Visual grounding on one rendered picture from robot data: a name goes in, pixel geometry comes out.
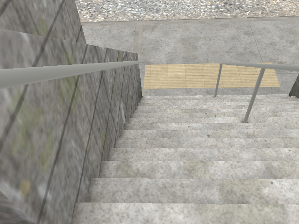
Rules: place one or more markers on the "stairs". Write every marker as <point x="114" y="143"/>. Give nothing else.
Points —
<point x="191" y="159"/>

